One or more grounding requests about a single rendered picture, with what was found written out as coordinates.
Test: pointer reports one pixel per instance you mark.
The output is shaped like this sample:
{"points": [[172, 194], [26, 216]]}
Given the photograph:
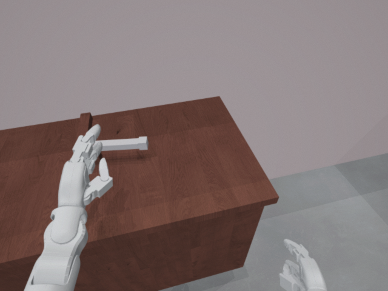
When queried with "robot left forearm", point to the robot left forearm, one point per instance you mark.
{"points": [[64, 239]]}

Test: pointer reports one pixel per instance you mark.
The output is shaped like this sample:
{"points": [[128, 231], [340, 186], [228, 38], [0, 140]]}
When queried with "robot right hand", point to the robot right hand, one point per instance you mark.
{"points": [[304, 277]]}

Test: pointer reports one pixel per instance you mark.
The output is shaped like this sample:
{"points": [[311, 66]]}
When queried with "robot left hand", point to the robot left hand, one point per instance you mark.
{"points": [[75, 173]]}

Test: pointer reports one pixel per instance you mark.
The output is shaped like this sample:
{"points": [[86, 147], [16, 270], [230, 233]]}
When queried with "tap lever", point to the tap lever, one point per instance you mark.
{"points": [[140, 143]]}

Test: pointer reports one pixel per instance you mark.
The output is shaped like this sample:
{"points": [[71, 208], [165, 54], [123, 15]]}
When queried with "counter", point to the counter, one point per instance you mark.
{"points": [[185, 209]]}

